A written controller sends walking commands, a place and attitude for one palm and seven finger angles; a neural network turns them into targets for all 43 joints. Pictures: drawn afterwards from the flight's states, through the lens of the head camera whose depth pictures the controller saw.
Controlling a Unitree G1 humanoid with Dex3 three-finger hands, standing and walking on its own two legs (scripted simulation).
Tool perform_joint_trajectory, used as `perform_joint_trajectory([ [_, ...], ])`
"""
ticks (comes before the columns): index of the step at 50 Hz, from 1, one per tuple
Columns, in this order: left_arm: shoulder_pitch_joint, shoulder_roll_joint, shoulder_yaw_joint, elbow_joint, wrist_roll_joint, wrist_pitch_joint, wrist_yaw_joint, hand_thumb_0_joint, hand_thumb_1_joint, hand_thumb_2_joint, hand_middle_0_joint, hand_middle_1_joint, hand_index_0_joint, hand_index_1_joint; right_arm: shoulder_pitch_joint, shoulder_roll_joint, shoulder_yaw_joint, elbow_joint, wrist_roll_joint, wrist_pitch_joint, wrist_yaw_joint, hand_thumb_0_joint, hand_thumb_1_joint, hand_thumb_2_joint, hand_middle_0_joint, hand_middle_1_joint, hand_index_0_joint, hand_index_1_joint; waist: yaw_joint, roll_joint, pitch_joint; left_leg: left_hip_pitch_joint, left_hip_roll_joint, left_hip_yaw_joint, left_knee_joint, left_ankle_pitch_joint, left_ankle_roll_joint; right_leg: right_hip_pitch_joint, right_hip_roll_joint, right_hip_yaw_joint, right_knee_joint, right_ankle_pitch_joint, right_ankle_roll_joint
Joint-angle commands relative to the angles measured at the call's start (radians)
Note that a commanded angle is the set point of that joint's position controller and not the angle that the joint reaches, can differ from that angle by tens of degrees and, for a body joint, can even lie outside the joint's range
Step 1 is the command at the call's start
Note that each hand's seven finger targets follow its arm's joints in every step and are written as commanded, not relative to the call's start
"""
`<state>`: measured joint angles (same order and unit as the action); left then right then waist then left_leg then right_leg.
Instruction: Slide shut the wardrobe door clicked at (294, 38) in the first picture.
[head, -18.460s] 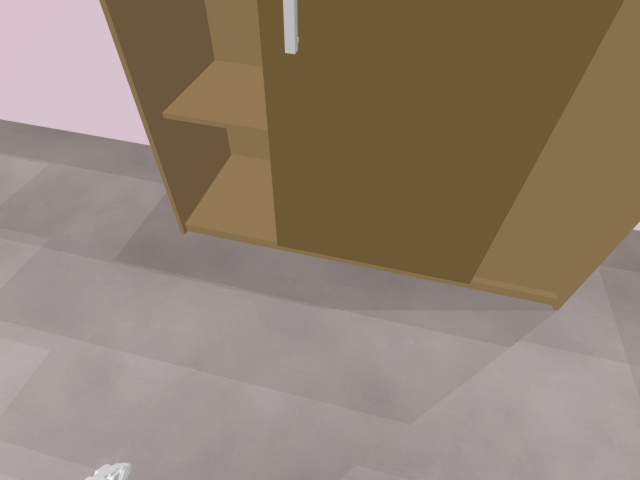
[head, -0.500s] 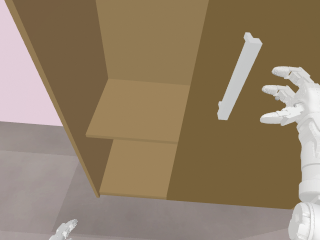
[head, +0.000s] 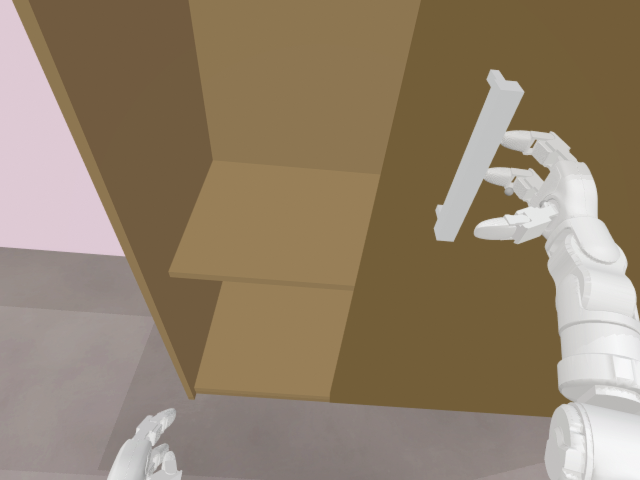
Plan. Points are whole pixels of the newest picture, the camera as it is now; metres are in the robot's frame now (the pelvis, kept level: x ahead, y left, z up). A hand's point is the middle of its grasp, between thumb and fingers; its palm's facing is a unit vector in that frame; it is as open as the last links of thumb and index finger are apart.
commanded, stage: feel for the door with the fingertips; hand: right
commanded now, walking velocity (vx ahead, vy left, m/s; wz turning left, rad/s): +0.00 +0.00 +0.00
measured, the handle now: (467, 163) +0.47 -0.14 +0.19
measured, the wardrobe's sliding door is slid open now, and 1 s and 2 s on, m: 0.42 0.42 0.42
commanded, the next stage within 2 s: slide the fingers in behind the handle in 0.28 s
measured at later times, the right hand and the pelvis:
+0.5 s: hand (514, 179) +0.43 -0.18 +0.21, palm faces +0.02 +1.00 -0.02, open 13.9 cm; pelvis +0.00 +0.00 +0.00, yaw -1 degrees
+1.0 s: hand (488, 184) +0.42 -0.15 +0.20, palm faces +0.00 +1.00 -0.02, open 14.0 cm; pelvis +0.00 +0.00 +0.00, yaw +0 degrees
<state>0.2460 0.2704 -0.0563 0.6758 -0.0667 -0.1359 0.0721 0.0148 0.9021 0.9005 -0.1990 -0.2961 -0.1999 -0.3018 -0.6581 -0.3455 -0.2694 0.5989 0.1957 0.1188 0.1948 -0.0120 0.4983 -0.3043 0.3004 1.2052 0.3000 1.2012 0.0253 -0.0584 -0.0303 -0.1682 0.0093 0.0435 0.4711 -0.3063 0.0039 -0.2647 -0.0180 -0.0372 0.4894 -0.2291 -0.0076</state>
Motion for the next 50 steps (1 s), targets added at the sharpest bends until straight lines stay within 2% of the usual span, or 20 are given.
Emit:
perform_joint_trajectory([
  [1, -0.045, 0.134, 0.055, -0.109, -0.005, -0.047, 0.015, 0.000, 0.900, 0.900, -0.200, -0.300, -0.200, -0.300, -0.519, -0.264, -0.067, -0.164, 0.016, -0.079, 0.003, 0.000, 0.500, -0.300, 0.300, 1.200, 0.300, 1.200, 0.018, 0.066, -0.250, -0.051, -0.016, -0.015, -0.071, 0.350, 0.012, 0.209, 0.014, 0.043, -0.026, 0.204, -0.046],
  [3, -0.034, 0.137, 0.056, -0.101, -0.005, -0.046, 0.016, 0.000, 0.900, 0.900, -0.200, -0.300, -0.200, -0.300, -0.537, -0.282, -0.070, -0.133, 0.011, -0.088, 0.009, 0.000, 0.500, -0.300, 0.300, 1.200, 0.300, 1.200, 0.022, 0.060, -0.250, -0.048, -0.014, -0.020, -0.075, 0.349, 0.011, 0.197, 0.016, 0.038, -0.023, 0.192, -0.048],
  [5, -0.033, 0.137, 0.059, -0.108, -0.006, -0.050, 0.013, 0.000, 0.900, 0.900, -0.200, -0.300, -0.200, -0.300, -0.546, -0.273, -0.061, -0.145, 0.009, -0.100, 0.018, 0.000, 0.500, -0.300, 0.300, 1.200, 0.300, 1.200, 0.019, 0.030, -0.285, -0.039, -0.013, -0.019, -0.065, 0.376, 0.015, 0.220, 0.019, 0.039, -0.019, 0.222, -0.047],
  [7, -0.024, 0.136, 0.063, -0.109, -0.004, -0.052, 0.007, 0.000, 0.900, 0.900, -0.200, -0.300, -0.200, -0.300, -0.520, -0.254, -0.052, -0.147, 0.016, -0.110, 0.026, 0.000, 0.500, -0.300, 0.300, 1.200, 0.300, 1.200, 0.014, 0.042, -0.306, -0.021, -0.015, -0.014, -0.060, 0.406, 0.018, 0.227, 0.018, 0.042, -0.010, 0.255, -0.047],
  [12, -0.012, 0.145, 0.069, -0.100, -0.007, -0.048, 0.005, 0.000, 0.900, 0.900, -0.200, -0.300, -0.200, -0.300, -0.526, -0.248, -0.045, -0.107, 0.019, -0.104, 0.033, 0.000, 0.500, -0.300, 0.300, 1.200, 0.300, 1.200, 0.018, 0.063, -0.269, -0.045, -0.017, -0.011, -0.061, 0.399, 0.016, 0.205, 0.018, 0.039, -0.009, 0.243, -0.050],
  [14, -0.005, 0.147, 0.068, -0.093, -0.010, -0.048, 0.005, 0.000, 0.900, 0.900, -0.200, -0.300, -0.200, -0.300, -0.577, -0.234, -0.022, -0.094, 0.014, -0.100, 0.028, 0.000, 0.500, -0.300, 0.300, 1.200, 0.300, 1.200, 0.033, 0.040, -0.241, -0.080, -0.017, -0.011, -0.065, 0.360, 0.015, 0.202, 0.018, 0.043, -0.015, 0.212, -0.048],
  [18, 0.011, 0.152, 0.074, -0.082, -0.008, -0.049, 0.005, 0.000, 0.900, 0.900, -0.200, -0.300, -0.200, -0.300, -0.593, -0.252, -0.035, -0.066, 0.007, -0.109, 0.019, 0.000, 0.500, -0.300, 0.300, 1.200, 0.300, 1.200, 0.035, 0.059, -0.264, -0.082, -0.019, -0.012, -0.064, 0.343, 0.015, 0.205, 0.018, 0.045, -0.011, 0.203, -0.049],
  [20, 0.011, 0.147, 0.073, -0.082, -0.010, -0.053, 0.004, 0.000, 0.900, 0.900, -0.200, -0.300, -0.200, -0.300, -0.628, -0.207, 0.004, -0.065, 0.006, -0.117, 0.021, 0.000, 0.500, -0.300, 0.300, 1.200, 0.300, 1.200, 0.041, 0.023, -0.267, -0.105, -0.020, -0.010, -0.060, 0.329, 0.018, 0.225, 0.016, 0.051, -0.011, 0.204, -0.046],
  [22, 0.019, 0.147, 0.074, -0.074, -0.008, -0.055, 0.002, 0.000, 0.900, 0.900, -0.200, -0.300, -0.200, -0.300, -0.623, -0.201, 0.006, -0.051, 0.004, -0.126, 0.014, 0.000, 0.500, -0.300, 0.300, 1.200, 0.300, 1.200, 0.039, 0.048, -0.255, -0.111, -0.021, -0.003, -0.064, 0.299, 0.021, 0.221, 0.012, 0.059, -0.012, 0.192, -0.045],
  [25, 0.016, 0.147, 0.073, -0.073, -0.011, -0.063, -0.001, 0.000, 0.900, 0.900, -0.200, -0.300, -0.200, -0.300, -0.645, -0.165, 0.036, -0.051, 0.003, -0.133, 0.009, 0.000, 0.500, -0.300, 0.300, 1.200, 0.300, 1.200, 0.048, 0.026, -0.259, -0.141, -0.023, -0.005, -0.063, 0.271, 0.021, 0.243, 0.012, 0.066, -0.016, 0.168, -0.042],
  [27, 0.018, 0.148, 0.074, -0.072, -0.008, -0.064, -0.005, 0.000, 0.900, 0.900, -0.200, -0.300, -0.200, -0.300, -0.612, -0.173, 0.028, -0.062, 0.004, -0.139, 0.007, 0.000, 0.500, -0.300, 0.300, 1.200, 0.300, 1.200, 0.036, 0.040, -0.278, -0.119, -0.022, -0.003, -0.060, 0.285, 0.024, 0.246, 0.009, 0.068, -0.014, 0.191, -0.041],
  [28, 0.008, 0.146, 0.073, -0.081, -0.008, -0.067, -0.006, 0.000, 0.900, 0.900, -0.200, -0.300, -0.200, -0.300, -0.616, -0.177, 0.017, -0.094, 0.007, -0.145, 0.006, 0.000, 0.500, -0.300, 0.300, 1.200, 0.300, 1.200, 0.031, 0.016, -0.289, -0.115, -0.022, -0.004, -0.055, 0.294, 0.024, 0.257, 0.010, 0.070, -0.015, 0.197, -0.039],
  [30, 0.000, 0.143, 0.070, -0.087, -0.007, -0.070, -0.008, 0.000, 0.900, 0.900, -0.200, -0.300, -0.200, -0.300, -0.590, -0.162, 0.019, -0.098, 0.013, -0.142, 0.005, 0.000, 0.500, -0.300, 0.300, 1.200, 0.300, 1.200, 0.028, 0.047, -0.289, -0.111, -0.024, 0.001, -0.052, 0.295, 0.023, 0.258, 0.008, 0.075, -0.020, 0.201, -0.037],
  [32, -0.005, 0.143, 0.068, -0.084, -0.006, -0.066, -0.007, 0.000, 0.900, 0.900, -0.200, -0.300, -0.200, -0.300, -0.554, -0.197, -0.019, -0.088, 0.015, -0.138, -0.007, 0.000, 0.500, -0.300, 0.300, 1.200, 0.300, 1.200, 0.014, 0.076, -0.266, -0.094, -0.022, -0.002, -0.060, 0.288, 0.021, 0.224, 0.008, 0.065, -0.021, 0.185, -0.041],
  [36, -0.027, 0.132, 0.062, -0.107, -0.004, -0.064, -0.008, 0.000, 0.900, 0.900, -0.200, -0.300, -0.200, -0.300, -0.543, -0.226, -0.049, -0.147, -0.003, -0.134, -0.038, 0.000, 0.500, -0.300, 0.300, 1.200, 0.300, 1.200, 0.000, 0.061, -0.261, -0.070, -0.020, -0.006, -0.055, 0.297, 0.019, 0.211, 0.008, 0.060, -0.034, 0.188, -0.040],
  [38, -0.036, 0.128, 0.061, -0.117, -0.001, -0.061, -0.011, 0.000, 0.900, 0.900, -0.200, -0.300, -0.200, -0.300, -0.530, -0.241, -0.061, -0.205, -0.011, -0.138, -0.050, 0.000, 0.500, -0.300, 0.300, 1.200, 0.300, 1.200, -0.008, 0.028, -0.292, -0.048, -0.019, -0.009, -0.055, 0.309, 0.020, 0.228, 0.009, 0.056, -0.034, 0.201, -0.038],
  [42, -0.048, 0.122, 0.060, -0.119, -0.005, -0.056, -0.008, 0.000, 0.900, 0.900, -0.200, -0.300, -0.200, -0.300, -0.511, -0.178, -0.011, -0.207, -0.002, -0.117, -0.046, 0.000, 0.500, -0.300, 0.300, 1.200, 0.300, 1.200, 0.005, 0.079, -0.259, -0.044, -0.021, -0.007, -0.065, 0.327, 0.016, 0.220, 0.006, 0.048, -0.034, 0.207, -0.041],
  [45, -0.052, 0.122, 0.059, -0.121, -0.007, -0.053, -0.006, 0.000, 0.900, 0.900, -0.200, -0.300, -0.200, -0.300, -0.510, -0.168, -0.006, -0.214, -0.001, -0.094, -0.046, 0.000, 0.500, -0.300, 0.300, 1.200, 0.300, 1.200, 0.006, 0.045, -0.257, -0.059, -0.022, -0.009, -0.067, 0.323, 0.016, 0.232, 0.010, 0.047, -0.037, 0.200, -0.040],
  [46, -0.053, 0.120, 0.060, -0.122, -0.007, -0.054, -0.005, 0.000, 0.900, 0.900, -0.200, -0.300, -0.200, -0.300, -0.516, -0.149, 0.006, -0.225, 0.002, -0.089, -0.048, 0.000, 0.500, -0.300, 0.300, 1.200, 0.300, 1.200, 0.010, 0.063, -0.262, -0.058, -0.022, -0.007, -0.066, 0.334, 0.015, 0.239, 0.011, 0.048, -0.035, 0.210, -0.041],
  [50, -0.056, 0.120, 0.061, -0.115, -0.006, -0.048, -0.005, 0.000, 0.900, 0.900, -0.200, -0.300, -0.200, -0.300, -0.511, -0.154, -0.003, -0.233, 0.007, -0.076, -0.056, 0.000, 0.500, -0.300, 0.300, 1.200, 0.300, 1.200, 0.009, 0.075, -0.267, -0.047, -0.022, -0.010, -0.069, 0.356, 0.014, 0.238, 0.014, 0.043, -0.031, 0.220, -0.043],
])
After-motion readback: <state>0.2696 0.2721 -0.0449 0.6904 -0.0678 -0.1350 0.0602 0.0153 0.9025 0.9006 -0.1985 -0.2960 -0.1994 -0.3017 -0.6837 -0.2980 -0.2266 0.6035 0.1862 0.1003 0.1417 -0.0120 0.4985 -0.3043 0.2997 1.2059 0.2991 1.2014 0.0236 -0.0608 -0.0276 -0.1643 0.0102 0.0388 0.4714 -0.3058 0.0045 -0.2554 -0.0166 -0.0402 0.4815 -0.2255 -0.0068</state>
